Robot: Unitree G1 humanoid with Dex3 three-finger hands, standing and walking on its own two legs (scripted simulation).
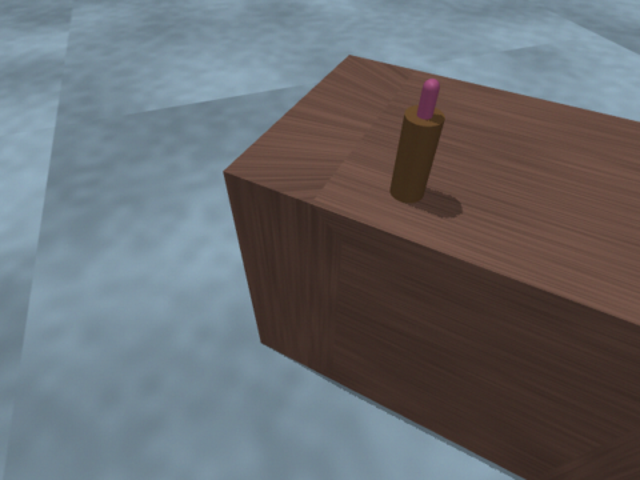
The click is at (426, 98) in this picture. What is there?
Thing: necked bottle
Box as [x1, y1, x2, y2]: [390, 79, 444, 202]
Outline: 435,79 428,79 423,84 419,104 407,108 404,114 390,187 390,192 393,197 403,202 414,202 422,197 444,120 444,115 442,112 434,107 439,88 439,84
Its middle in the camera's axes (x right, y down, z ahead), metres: +0.17 -0.16 +0.67
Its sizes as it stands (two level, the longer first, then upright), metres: 0.064 0.064 0.224
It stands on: a support 0.75 m high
